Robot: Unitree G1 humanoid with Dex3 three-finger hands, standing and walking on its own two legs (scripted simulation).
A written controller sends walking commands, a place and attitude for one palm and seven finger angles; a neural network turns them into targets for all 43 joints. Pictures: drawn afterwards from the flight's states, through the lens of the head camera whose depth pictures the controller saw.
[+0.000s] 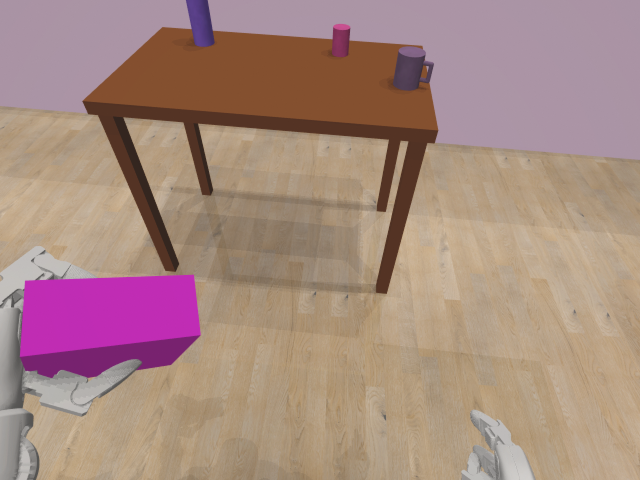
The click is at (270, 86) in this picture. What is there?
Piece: table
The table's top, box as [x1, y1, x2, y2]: [82, 27, 437, 143]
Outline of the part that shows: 82,101 87,112 90,114 434,143 437,133 437,126 429,83 419,82 419,86 416,89 410,91 398,89 392,84 398,49 406,45 417,46 422,48 422,46 349,41 348,55 345,57 336,57 331,54 332,39 213,31 215,42 210,46 200,47 194,44 191,29 162,27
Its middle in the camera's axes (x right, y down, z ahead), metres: -0.14 -0.50 +1.18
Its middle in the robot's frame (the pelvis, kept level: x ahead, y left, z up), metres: +1.21 +0.21 -0.06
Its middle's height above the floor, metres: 0.72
